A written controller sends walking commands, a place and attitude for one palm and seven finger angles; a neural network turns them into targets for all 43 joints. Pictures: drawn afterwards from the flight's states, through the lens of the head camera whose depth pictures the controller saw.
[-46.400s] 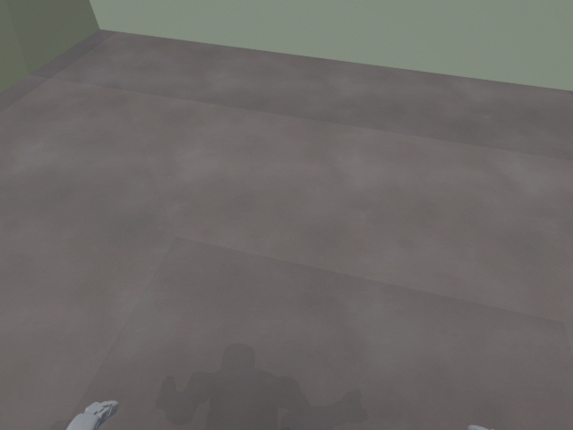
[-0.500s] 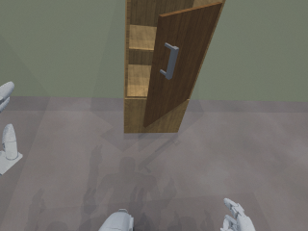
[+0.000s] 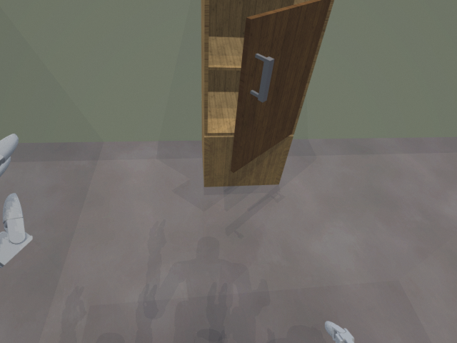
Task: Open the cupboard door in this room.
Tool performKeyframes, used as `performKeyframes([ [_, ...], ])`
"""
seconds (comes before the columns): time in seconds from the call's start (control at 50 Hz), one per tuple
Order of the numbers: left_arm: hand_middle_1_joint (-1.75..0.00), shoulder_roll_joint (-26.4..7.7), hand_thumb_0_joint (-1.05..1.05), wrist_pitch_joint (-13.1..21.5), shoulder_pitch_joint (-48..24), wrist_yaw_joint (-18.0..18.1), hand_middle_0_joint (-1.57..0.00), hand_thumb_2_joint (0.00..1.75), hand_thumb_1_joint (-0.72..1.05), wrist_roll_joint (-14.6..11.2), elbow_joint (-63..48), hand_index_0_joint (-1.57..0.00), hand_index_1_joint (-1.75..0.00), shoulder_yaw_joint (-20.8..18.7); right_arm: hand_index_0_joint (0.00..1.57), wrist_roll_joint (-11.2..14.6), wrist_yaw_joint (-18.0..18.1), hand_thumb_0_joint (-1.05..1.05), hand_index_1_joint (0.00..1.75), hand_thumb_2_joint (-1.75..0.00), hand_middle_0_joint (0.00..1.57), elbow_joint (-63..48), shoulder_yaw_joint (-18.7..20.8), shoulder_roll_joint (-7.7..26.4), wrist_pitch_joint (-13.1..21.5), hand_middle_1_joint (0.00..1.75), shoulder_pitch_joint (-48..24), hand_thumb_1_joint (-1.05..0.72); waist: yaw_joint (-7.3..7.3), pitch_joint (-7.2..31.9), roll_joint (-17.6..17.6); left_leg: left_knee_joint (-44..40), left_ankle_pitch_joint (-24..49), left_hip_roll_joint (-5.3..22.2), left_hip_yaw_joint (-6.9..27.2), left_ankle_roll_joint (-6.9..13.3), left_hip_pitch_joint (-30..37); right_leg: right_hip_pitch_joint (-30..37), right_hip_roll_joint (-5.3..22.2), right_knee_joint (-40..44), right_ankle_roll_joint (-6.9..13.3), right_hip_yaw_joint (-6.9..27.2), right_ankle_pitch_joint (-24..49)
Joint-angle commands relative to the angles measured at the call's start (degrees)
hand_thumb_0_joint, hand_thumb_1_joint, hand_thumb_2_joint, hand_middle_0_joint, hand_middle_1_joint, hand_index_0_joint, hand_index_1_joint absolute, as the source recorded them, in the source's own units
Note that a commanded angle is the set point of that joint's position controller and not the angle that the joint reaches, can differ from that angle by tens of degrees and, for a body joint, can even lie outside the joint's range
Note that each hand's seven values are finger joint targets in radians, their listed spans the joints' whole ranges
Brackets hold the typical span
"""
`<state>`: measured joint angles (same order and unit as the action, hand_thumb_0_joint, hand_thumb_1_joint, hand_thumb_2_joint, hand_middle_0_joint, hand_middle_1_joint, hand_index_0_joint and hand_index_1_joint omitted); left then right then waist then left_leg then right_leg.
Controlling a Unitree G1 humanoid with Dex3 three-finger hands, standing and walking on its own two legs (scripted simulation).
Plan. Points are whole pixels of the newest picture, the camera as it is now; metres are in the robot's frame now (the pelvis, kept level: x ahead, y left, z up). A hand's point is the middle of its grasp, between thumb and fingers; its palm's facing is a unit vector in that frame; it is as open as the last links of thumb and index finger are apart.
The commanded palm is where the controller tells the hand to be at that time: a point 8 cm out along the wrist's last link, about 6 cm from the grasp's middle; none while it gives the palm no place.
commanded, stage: stop stepping back and stand still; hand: left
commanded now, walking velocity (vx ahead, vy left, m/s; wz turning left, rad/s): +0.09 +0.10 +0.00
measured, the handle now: (260, 78) +0.85 -0.05 +0.07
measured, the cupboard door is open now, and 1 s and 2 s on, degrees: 38 38 38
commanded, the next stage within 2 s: let the arm hang, fingers relaxed in 0.16 s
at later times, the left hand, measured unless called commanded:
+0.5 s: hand out of the picture +0.13 +0.18 -0.14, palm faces -0.03 -0.96 -0.26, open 7.4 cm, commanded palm none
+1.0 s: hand out of the picture +0.01 +0.20 -0.17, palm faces +0.10 -0.97 -0.22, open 7.3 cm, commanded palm none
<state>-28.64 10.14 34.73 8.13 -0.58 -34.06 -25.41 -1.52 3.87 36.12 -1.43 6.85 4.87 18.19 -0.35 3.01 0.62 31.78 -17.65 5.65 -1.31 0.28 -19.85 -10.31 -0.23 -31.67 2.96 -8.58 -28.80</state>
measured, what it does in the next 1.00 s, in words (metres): steps on the spot: right foot, then left foot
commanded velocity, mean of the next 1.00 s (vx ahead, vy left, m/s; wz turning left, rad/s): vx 0.01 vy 0.01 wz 0.00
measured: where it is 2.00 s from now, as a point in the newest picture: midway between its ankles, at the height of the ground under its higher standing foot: outside the picture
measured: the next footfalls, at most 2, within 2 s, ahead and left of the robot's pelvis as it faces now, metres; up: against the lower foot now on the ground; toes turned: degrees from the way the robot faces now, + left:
right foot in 0.02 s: -0.03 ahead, -0.12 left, +0.00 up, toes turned -5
left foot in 0.24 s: +0.12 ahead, +0.15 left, +0.00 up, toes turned +6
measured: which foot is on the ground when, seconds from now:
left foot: down 0.00-0.00, up 0.02-0.22, down 0.24-0.48, up 0.50-0.70, down 0.72-1.00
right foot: up 0.00-0.00, down 0.02-0.26, up 0.28-0.46, down 0.48-1.00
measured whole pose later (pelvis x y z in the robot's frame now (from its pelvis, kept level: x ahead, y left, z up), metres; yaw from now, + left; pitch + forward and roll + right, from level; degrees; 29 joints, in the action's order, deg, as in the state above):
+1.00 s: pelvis +0.01 +0.02 +0.00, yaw +4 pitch -2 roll +0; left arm -8.5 -0.3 13.4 1.4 0.3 64.0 -0.2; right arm -1.2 2.2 63.2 0.0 9.6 -0.3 14.1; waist 0.2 -3.4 -2.0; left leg 22.8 -14.3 -1.4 -2.6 1.7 -7.2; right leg -11.7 2.0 -24.4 0.0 -3.4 -11.3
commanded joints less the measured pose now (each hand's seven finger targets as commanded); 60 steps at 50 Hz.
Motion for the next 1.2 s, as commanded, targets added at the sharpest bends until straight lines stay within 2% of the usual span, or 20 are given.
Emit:
performKeyframes([
  [0.0,-0.3,-11.71,0.0,1.89,-11.03,1.55,-0.2,0.9,0.9,-1.63,-6.98,-0.2,-0.3,-9.61,0.2,2.14,1.3,0.0,0.3,-0.9,0.2,-8.07,4.67,10.7,2.61,0.3,-12.16,-0.9,0.29,-3.18,12.79,39.48,-9.54,-3.86,0.45,-0.69,-29.37,10.99,24.36,18.71,11.75,35.39,22.99],
  [0.02,-0.3,-16.46,0.0,3.42,-12.2,1.84,-0.2,0.9,0.9,-1.46,-9.0,-0.2,-0.3,-13.64,0.2,1.1,0.42,0.0,0.3,-0.9,0.2,-7.46,3.97,10.37,4.1,0.3,-11.62,-0.9,-0.54,-2.5,12.52,40.91,-7.39,-1.59,0.96,-2.12,-30.37,9.32,26.15,18.32,14.39,37.85,29.15],
  [0.04,-0.3,-12.25,0.0,4.83,-11.57,1.85,-0.2,0.9,0.9,-1.05,-6.55,-0.2,-0.3,-11.43,0.2,1.2,-0.28,0.0,0.3,-0.9,0.2,-6.47,4.5,9.62,4.87,0.3,-9.23,-0.9,-0.91,1.53,13.15,39.76,-8.65,0.61,3.66,-1.68,-25.26,6.09,25.63,18.89,13.32,35.33,11.76],
  [0.08,-0.3,-5.2,0.0,3.41,-6.61,0.8,-0.2,0.9,0.9,-1.61,-4.04,-0.2,-0.3,-6.61,0.2,2.29,0.28,0.0,0.3,-0.9,0.2,-7.14,5.44,10.99,3.39,0.3,-10.94,-0.9,-0.33,-2.45,8.57,28.56,-2.13,1.06,2.6,-0.99,-19.83,2.61,18.84,13.66,8.97,23.48,20.63],
  [0.18,-0.3,-3.37,0.0,5.1,-8.27,2.21,-0.2,0.9,0.9,-1.35,-5.22,-0.2,-0.3,-3.65,0.2,1.3,2.52,0.0,0.3,-0.9,0.2,-6.74,4.5,10.84,5.71,0.3,-10.93,-0.9,-0.74,0.67,2.77,-3.58,11.63,-5.29,-7.33,0.76,9.88,-0.97,10.39,-0.2,1.24,5.58,31.12],
  [0.22,-0.3,-4.89,0.0,5.95,-10.9,2.5,-0.2,0.9,0.9,-1.24,-10.29,-0.2,-0.3,-4.76,0.2,1.37,2.59,0.0,0.3,-0.9,0.2,-8.38,5.76,13.7,5.56,0.3,-10.3,-0.9,-0.52,4.11,-13.3,-7.33,18.0,7.44,11.67,5.8,21.32,-13.79,3.69,-14.88,-3.53,2.56,10.79],
  [0.24,-0.3,13.91,0.0,-6.24,-8.93,-5.63,-0.2,0.9,0.9,3.53,35.63,-0.2,-0.3,19.38,0.2,0.15,-3.74,0.0,0.3,-0.9,0.2,2.71,6.73,23.02,3.26,0.3,0.58,-0.9,-8.42,-0.96,-24.27,-4.52,44.12,14.76,21.84,12.01,15.22,-27.73,1.48,-35.85,-5.65,2.59,-8.26],
  [0.26,-0.3,12.26,0.0,-11.22,-7.99,-6.05,-0.2,0.9,0.9,3.32,35.57,-0.2,-0.3,18.44,0.2,0.49,-3.91,0.0,0.3,-0.9,0.2,0.6,5.89,19.75,-1.4,0.3,2.11,-0.9,-4.92,1.79,-14.1,-4.37,52.88,16.51,25.7,15.97,13.9,-27.64,0.27,-43.01,-6.26,9.59,-12.59],
  [0.28,-0.3,12.61,0.0,-11.77,-9.16,-6.52,-0.2,0.9,0.9,3.38,36.15,-0.2,-0.3,18.17,0.2,-0.07,-3.24,0.0,0.3,-0.9,0.2,0.35,5.91,18.84,-1.17,0.3,0.82,-0.9,-5.38,4.36,-12.6,-3.62,56.66,15.91,25.08,16.11,12.69,-26.93,0.62,-45.51,-6.74,11.46,-10.4],
  [0.34,-0.3,11.37,0.0,-11.64,-15.97,-7.64,-0.2,0.9,0.9,2.68,44.55,-0.2,-0.3,20.35,0.2,-1.44,-2.76,0.0,0.3,-0.9,0.2,-0.27,5.35,18.17,-1.92,0.3,-2.97,-0.9,-2.95,3.48,-1.7,-6.29,23.04,12.75,17.94,13.17,5.75,-21.38,3.86,-36.17,-6.2,10.35,-11.46],
  [0.42,-0.3,6.82,0.0,-12.34,-7.28,-8.32,-0.2,0.9,0.9,2.18,62.52,-0.2,-0.3,19.95,0.2,-0.9,-3.26,0.0,0.3,-0.9,0.2,1.5,4.16,15.24,-4.91,0.3,-13.27,-0.9,6.35,-0.96,0.5,-3.84,-15.6,0.24,3.77,2.98,-21.4,6.93,2.6,-8.07,-4.13,8.62,2.69],
  [0.44,-0.3,2.52,0.0,-11.83,-5.12,-7.88,-0.2,0.9,0.9,2.73,65.54,-0.2,-0.3,19.61,0.2,0.04,-3.56,0.0,0.3,-0.9,0.2,1.68,3.47,11.27,-5.64,0.3,-13.99,-0.9,7.15,-3.16,12.69,12.42,-17.89,-6.16,0.0,0.01,-21.88,-0.15,11.77,10.47,-1.02,24.57,-13.26],
  [0.46,-0.3,-0.59,0.0,-11.54,-11.78,-7.64,-0.2,0.9,0.9,2.6,64.63,-0.2,-0.3,20.11,0.2,0.64,-4.07,0.0,0.3,-0.9,0.2,0.68,3.52,10.38,-6.57,0.3,-13.22,-0.9,4.52,-7.14,15.44,25.93,-14.12,-7.78,2.28,-0.85,-18.83,-13.42,22.79,26.56,4.5,43.09,-28.88],
  [0.5,-0.3,-0.71,0.0,-11.35,-23.73,-7.63,-0.2,0.9,0.9,2.38,66.02,-0.2,-0.3,20.57,0.2,0.18,-4.55,0.0,0.3,-0.9,0.2,4.14,4.02,11.38,-7.62,0.3,-7.85,-0.9,-2.12,-6.38,4.85,36.59,-8.34,-6.65,2.25,-1.61,-8.31,-25.56,21.78,28.41,6.49,39.27,-26.5],
  [0.54,-0.3,6.64,0.0,-10.36,-25.07,-6.66,-0.2,0.9,0.9,2.08,71.19,-0.2,-0.3,22.05,0.2,-0.18,-4.14,0.0,0.3,-0.9,0.2,9.8,4.54,11.45,-7.68,0.3,-3.99,-0.9,-3.49,-8.8,5.62,36.89,-1.87,-4.65,3.17,-1.12,-9.8,-19.05,14.85,22.56,3.93,27.94,-9.17],
  [0.62,-0.3,10.35,0.0,-10.02,-19.62,-6.14,-0.2,0.9,0.9,2.39,79.08,-0.2,-0.3,21.09,0.2,0.41,-3.45,0.0,0.3,-0.9,0.2,13.85,3.93,7.21,-6.2,0.3,-1.7,-0.9,-0.8,-1.82,4.98,7.9,-8.39,-3.07,1.26,0.33,-0.46,-3.81,13.44,13.05,6.22,18.17,15.36],
  [0.66,-0.3,11.77,0.0,-9.87,-17.57,-6.49,-0.2,0.9,0.9,1.23,83.25,-0.2,-0.3,21.91,0.2,0.48,-3.11,0.0,0.3,-0.9,0.2,17.85,3.22,5.98,-5.26,0.3,3.43,-0.9,-1.62,0.48,-2.01,-10.02,5.86,-3.23,2.99,0.9,10.85,-4.95,9.75,5.96,2.15,13.96,18.24],
  [0.7,-0.3,14.27,0.0,-9.69,-13.99,-6.85,-0.2,0.9,0.9,0.43,85.85,-0.2,-0.3,22.86,0.2,-0.31,-1.98,0.0,0.3,-0.9,0.2,17.91,3.26,10.33,-4.33,0.3,0.79,-0.9,1.63,0.48,-11.97,-11.4,21.94,7.4,13.52,5.77,9.72,-4.78,5.1,2.9,-2.18,8.3,17.95],
  [0.74,-0.3,13.75,0.0,-9.32,-15.34,-6.69,-0.2,0.9,0.9,1.09,88.44,-0.2,-0.3,23.17,0.2,-0.01,-1.55,0.0,0.3,-0.9,0.2,19.0,2.8,9.3,-4.32,0.3,-0.7,-0.9,1.32,1.11,0.48,-8.51,23.52,3.07,7.34,3.34,7.55,1.8,5.22,7.32,-1.7,9.48,27.82],
  [1.18,-0.3,12.18,0.0,-9.01,-20.37,-6.41,-0.2,0.9,0.9,1.03,98.89,-0.2,-0.3,23.82,0.2,0.52,-2.08,0.0,0.3,-0.9,0.2,28.19,1.95,8.35,-4.04,0.3,-0.29,-0.9,0.09,-7.27,-1.44,-16.58,8.12,0.19,3.91,1.25,8.47,1.56,6.47,13.01,-1.38,10.88,20.4],
])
